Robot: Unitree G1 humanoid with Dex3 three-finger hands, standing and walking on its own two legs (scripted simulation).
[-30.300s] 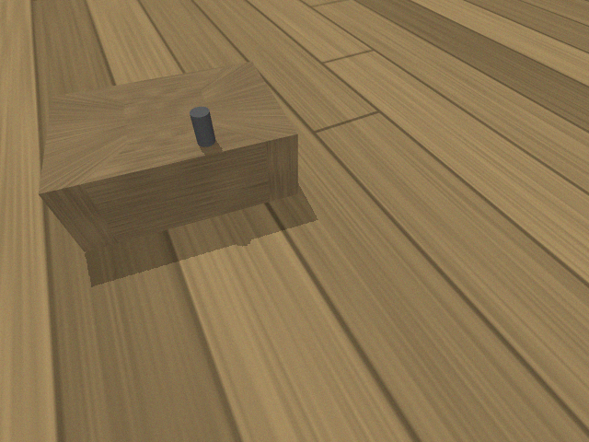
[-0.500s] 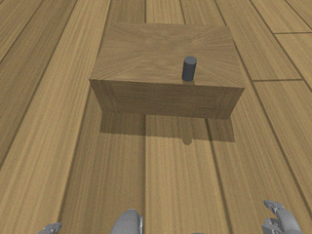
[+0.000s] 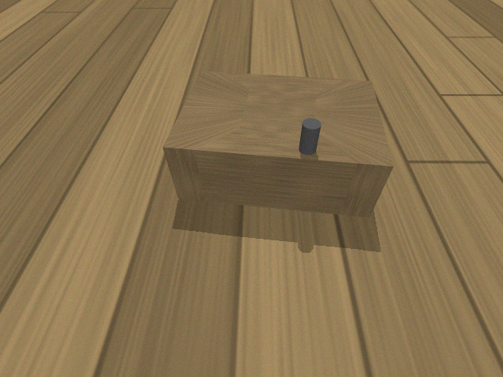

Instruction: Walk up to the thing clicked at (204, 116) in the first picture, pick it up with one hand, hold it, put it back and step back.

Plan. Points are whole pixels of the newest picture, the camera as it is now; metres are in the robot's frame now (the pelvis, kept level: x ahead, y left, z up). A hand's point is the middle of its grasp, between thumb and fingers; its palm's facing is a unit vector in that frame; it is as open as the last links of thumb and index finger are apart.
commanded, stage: step back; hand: right
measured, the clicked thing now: (309, 137) +1.06 -0.18 -0.33
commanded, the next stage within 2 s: stand in 0.62 s
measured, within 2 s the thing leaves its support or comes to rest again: neither
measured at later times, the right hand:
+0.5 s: hand out of the picture +0.16 -0.22 -0.14, palm faces -0.06 +0.94 -0.34, open 7.4 cm
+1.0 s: hand out of the picture +0.13 -0.23 -0.13, palm faces -0.01 +0.94 -0.34, open 7.4 cm
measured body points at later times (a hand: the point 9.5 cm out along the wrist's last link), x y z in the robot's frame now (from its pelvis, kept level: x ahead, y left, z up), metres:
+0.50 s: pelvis +0.04 +0.02 +0.01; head +0.05 +0.03 +0.46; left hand +0.10 +0.33 -0.12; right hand +0.16 -0.27 -0.11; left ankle +0.05 +0.14 -0.73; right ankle +0.02 -0.11 -0.73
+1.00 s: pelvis +0.03 +0.02 +0.02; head +0.04 +0.03 +0.47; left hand +0.12 +0.32 -0.11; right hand +0.13 -0.27 -0.11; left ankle +0.05 +0.14 -0.73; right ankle +0.02 -0.11 -0.73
